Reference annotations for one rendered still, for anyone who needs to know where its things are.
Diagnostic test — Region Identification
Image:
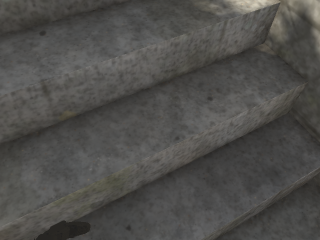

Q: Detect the left robot hand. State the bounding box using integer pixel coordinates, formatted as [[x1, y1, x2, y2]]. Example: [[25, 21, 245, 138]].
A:
[[34, 220, 91, 240]]

